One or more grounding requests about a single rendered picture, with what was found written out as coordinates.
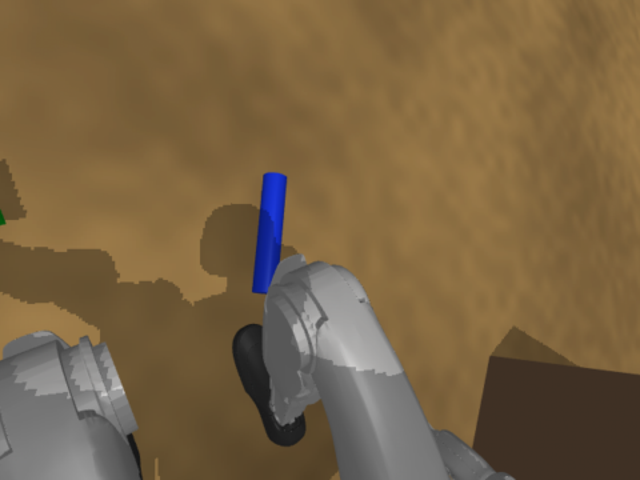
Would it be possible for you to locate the left robot foot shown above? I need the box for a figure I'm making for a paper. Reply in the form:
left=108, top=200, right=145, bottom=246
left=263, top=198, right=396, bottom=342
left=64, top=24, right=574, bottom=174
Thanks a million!
left=127, top=433, right=143, bottom=480

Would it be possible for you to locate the right robot hand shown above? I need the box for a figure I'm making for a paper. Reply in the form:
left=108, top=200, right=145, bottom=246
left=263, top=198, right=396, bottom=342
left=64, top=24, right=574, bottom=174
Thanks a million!
left=428, top=422, right=497, bottom=480

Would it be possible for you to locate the right robot foot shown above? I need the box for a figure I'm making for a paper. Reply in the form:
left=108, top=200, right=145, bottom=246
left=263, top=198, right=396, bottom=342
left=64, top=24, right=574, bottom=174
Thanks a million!
left=232, top=324, right=306, bottom=447

